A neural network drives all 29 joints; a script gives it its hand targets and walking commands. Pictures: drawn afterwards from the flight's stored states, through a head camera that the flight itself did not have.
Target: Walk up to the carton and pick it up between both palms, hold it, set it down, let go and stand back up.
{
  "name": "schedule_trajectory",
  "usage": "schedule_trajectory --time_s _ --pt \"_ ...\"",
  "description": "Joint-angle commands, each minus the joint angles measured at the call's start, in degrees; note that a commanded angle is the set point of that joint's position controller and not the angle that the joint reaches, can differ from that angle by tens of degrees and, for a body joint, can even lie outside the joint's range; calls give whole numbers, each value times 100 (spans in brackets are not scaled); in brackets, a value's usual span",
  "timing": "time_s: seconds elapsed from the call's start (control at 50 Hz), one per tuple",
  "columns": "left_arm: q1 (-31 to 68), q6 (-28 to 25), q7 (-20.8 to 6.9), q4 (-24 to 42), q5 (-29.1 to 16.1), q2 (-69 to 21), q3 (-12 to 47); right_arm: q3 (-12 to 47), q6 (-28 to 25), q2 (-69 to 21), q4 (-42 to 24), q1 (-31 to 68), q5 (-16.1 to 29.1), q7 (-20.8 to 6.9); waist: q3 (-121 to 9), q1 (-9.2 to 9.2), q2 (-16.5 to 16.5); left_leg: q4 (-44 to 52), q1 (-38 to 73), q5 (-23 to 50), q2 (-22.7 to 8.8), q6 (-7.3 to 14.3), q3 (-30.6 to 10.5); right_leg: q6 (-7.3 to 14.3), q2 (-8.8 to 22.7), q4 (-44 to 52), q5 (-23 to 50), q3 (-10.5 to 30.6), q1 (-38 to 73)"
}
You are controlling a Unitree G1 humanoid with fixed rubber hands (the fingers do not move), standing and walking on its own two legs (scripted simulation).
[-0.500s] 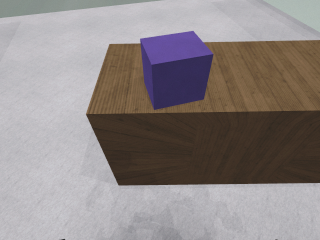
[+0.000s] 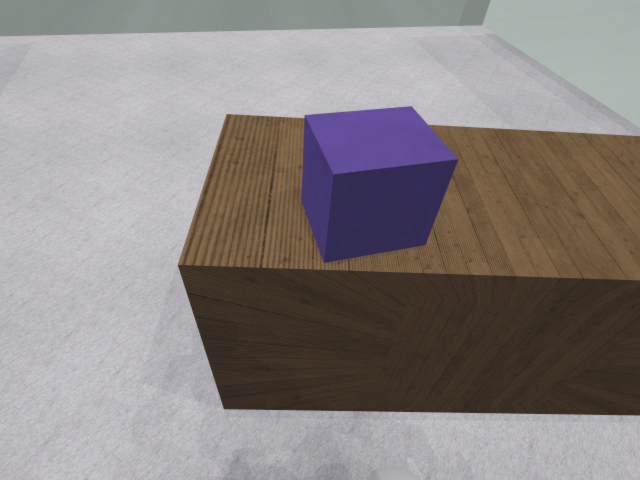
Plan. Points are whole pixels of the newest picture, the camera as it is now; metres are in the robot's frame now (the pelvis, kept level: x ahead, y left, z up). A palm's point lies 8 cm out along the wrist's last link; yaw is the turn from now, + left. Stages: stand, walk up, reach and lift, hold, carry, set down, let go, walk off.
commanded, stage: walk up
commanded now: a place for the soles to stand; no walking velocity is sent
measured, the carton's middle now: (368, 183) +0.61 -0.08 +0.02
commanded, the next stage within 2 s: none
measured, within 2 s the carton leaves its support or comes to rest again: neither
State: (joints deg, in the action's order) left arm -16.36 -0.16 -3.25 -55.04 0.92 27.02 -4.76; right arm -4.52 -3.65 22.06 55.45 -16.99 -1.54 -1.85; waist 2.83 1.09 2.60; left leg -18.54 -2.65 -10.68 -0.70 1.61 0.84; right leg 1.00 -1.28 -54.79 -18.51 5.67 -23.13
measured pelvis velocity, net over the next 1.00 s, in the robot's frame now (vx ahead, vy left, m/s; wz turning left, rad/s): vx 0.22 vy -0.09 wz -0.04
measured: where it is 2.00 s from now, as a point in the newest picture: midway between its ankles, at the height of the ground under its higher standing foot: outside the picture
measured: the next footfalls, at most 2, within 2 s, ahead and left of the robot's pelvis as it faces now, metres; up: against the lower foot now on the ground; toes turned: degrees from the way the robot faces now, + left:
right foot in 0.28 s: +0.24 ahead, -0.15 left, +0.00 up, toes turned -6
left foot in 0.72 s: +0.34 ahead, +0.02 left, +0.00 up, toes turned -1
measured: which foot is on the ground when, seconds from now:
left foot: down 0.00-0.32, up 0.34-0.70, down 0.72-1.00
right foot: up 0.00-0.26, down 0.28-0.78, up 0.80-1.00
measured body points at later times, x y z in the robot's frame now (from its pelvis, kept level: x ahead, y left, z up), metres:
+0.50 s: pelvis +0.20 -0.08 +0.00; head +0.21 -0.09 +0.44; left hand +0.31 +0.23 -0.10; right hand +0.23 -0.39 -0.13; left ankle +0.19 +0.11 -0.66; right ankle +0.20 -0.15 -0.75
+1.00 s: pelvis +0.22 -0.09 -0.02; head +0.25 -0.08 +0.43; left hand +0.36 +0.22 -0.13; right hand +0.33 -0.40 -0.11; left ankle +0.30 +0.02 -0.75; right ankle +0.19 -0.25 -0.70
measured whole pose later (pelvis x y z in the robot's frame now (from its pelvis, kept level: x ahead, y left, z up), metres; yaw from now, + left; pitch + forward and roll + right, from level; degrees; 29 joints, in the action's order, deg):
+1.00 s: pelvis +0.22 -0.09 -0.02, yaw -2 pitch -3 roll -2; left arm -10.5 1.2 0.9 -44.7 -1.5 22.6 -2.3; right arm -2.3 0.7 21.3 41.7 -10.7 -1.2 0.5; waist 6.8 2.2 -0.7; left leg -34.0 -20.3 -11.0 -2.3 1.6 0.7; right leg -0.4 -0.6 -56.9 -30.4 5.0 -20.7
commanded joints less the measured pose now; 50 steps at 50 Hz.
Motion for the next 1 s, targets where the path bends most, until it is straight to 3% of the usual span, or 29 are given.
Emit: schedule_trajectory --time_s 0.0,0.08,0.14,0.18,0.22,0.24,0.26,0.28,0.3,0.32,0.34,0.36,0.38,0.44,0.46,0.54,0.6,0.62,0.66,0.68,0.7,0.72,0.74,0.76,0.78,0.82,0.9,0.96,0.98 --pt "99 -146 -109 529 -67 805 -108 -278 -134 1558 -623 358 61 83 944 -62 -1591 1247 -952 -1633 -971 722 -595 -236 349 743 705 -253 -606" --pt "840 -209 -136 856 33 717 -130 -274 -104 1554 -734 -162 69 70 831 228 -1196 981 -596 -1041 -1012 835 -483 -209 426 1639 866 -592 -502" --pt "986 -262 -77 961 110 590 -131 -267 -97 1578 -786 -452 123 68 445 258 -828 102 196 1389 -1172 789 -306 -69 257 2270 672 -963 -368" --pt "480 -289 -1 852 87 540 -166 -283 -43 1649 -948 -311 156 84 -113 24 -517 -680 511 2434 -1212 728 -246 30 37 2681 786 -1173 327" --pt "-679 -352 104 582 115 856 -332 -165 10 1257 -1037 -542 166 107 -1071 -490 285 -2732 -166 2025 -683 437 181 268 101 3329 1262 -988 2455" --pt "-1204 -388 140 559 77 1283 -484 11 14 825 -1064 -970 198 105 -1484 -536 1324 -3690 -1592 -296 -214 239 78 549 1305 3299 1034 911 3630" --pt "-1014 -375 199 764 64 1428 -475 49 41 824 -1099 -1156 211 140 -1469 -423 1362 -4134 -2681 -2226 358 133 -132 1024 2196 3426 1032 2381 4140" --pt "-801 -329 225 917 -14 1376 -501 -55 68 1245 -1004 -1068 186 209 -1027 -450 852 -4380 -2812 -2135 111 122 -489 1204 2277 3583 1509 2296 3875" --pt "-596 -280 227 973 -77 1265 -516 -126 52 1440 -925 -959 209 252 -897 -491 967 -4867 -2769 -2128 -60 148 -415 1604 2428 3551 1733 2404 3396" --pt "-637 -290 241 1011 -103 1139 -453 -139 28 1548 -890 -746 207 246 -766 -527 580 -5078 -2777 -2043 -32 169 -646 1525 2246 3473 2538 2005 3137" --pt "-591 -325 248 1043 -132 890 -363 -84 17 1330 -882 -637 254 230 -459 -433 156 -4951 -2659 -1695 30 163 -999 1097 1893 3436 3411 1129 2806" --pt "-628 -344 267 1058 -123 782 -292 -58 18 1124 -903 -660 254 205 -71 -326 306 -4612 -2492 -1327 -15 119 -1032 615 1546 3439 4128 431 2338" --pt "-483 -340 279 1070 -125 689 -214 -52 30 1040 -959 -742 237 178 269 -157 307 -4375 -2446 -1125 -20 55 -683 483 1229 3478 4606 26 1918" --pt "-80 -352 295 1169 -99 666 -179 19 106 818 -1038 -722 185 162 729 -43 295 -4259 -2157 -407 193 -117 -238 649 891 3646 5172 -568 1023" --pt "158 -344 271 1353 -42 704 -219 4 99 766 -1060 -792 212 176 767 43 450 -3788 -2019 -230 223 -227 -216 765 801 3749 4949 -719 821" --pt "471 -199 230 1486 -45 605 -146 -18 88 828 -1051 -333 280 284 642 -167 799 -2455 -1809 764 -40 -305 294 986 750 3463 3833 -848 748" --pt "-3 -3 275 1394 -130 585 -61 -51 121 837 -1248 20 136 275 -301 -331 282 -1766 -1330 883 122 -103 137 813 922 2574 3463 -455 1251" --pt "112 11 307 1461 -162 629 -115 -63 149 874 -1283 -206 79 279 -779 -182 308 -1401 -1202 668 61 -27 -55 772 1086 2288 3422 -381 1682" --pt "417 71 341 1509 -210 718 -101 -127 179 988 -1227 -460 -1 275 -1278 82 -377 -339 -715 963 110 95 77 500 1041 1485 3107 -414 1965" --pt "384 34 336 1584 -251 595 -26 -236 142 1279 -1206 -539 -80 317 -1456 203 -771 -249 -85 2328 -332 220 -270 268 792 1092 2680 -430 1567" --pt "205 7 352 1655 -303 465 17 -310 126 1526 -1322 -471 -67 344 -1789 130 -1312 -732 862 4239 -1236 721 -1254 14 337 404 577 -398 604" --pt "-258 46 424 1554 -377 349 63 -279 180 1449 -1467 -89 -65 360 -1990 -46 -1706 -1213 1560 5323 -1733 1414 -1895 -264 -127 -477 -1988 -257 -163" --pt "-392 78 502 1442 -281 436 64 -251 212 1424 -1522 -48 1 390 -2075 -2 -1794 -1320 1545 5364 -2150 1987 -2122 -373 99 -986 -2236 -93 -345" --pt "-214 70 540 1331 -230 615 103 -225 217 1322 -1518 167 79 432 -1802 -30 -1776 -1298 946 4900 -2333 1893 -2390 -247 409 -719 -2140 332 -163" --pt "167 67 497 1365 -156 733 38 -174 252 1123 -1526 136 110 434 -1266 108 -1290 -1076 286 4136 -1919 1695 -1705 -165 270 -597 -2022 276 -50" --pt "461 88 405 1436 -190 658 -48 -166 315 1109 -1550 149 106 404 -751 191 -808 -984 -504 3525 -1461 1331 -1220 -91 10 -559 -1764 83 -14" --pt "-45 17 554 1251 -259 493 -106 -206 398 1345 -1605 297 22 309 -45 58 -1000 -975 -1167 3657 -1058 1167 -640 -167 -204 -246 -981 -561 87" --pt "-636 -58 641 1046 -217 562 -195 -315 554 1423 -1895 747 -132 142 -7 -60 -1583 -1130 -1397 2193 -942 1196 -517 -286 -33 866 -538 -893 287" --pt "-828 -74 670 928 -178 576 -225 -299 611 1420 -1953 888 -138 96 -127 -155 -1426 -1324 -1600 1755 -863 1173 -578 -290 -57 1250 -253 -982 653"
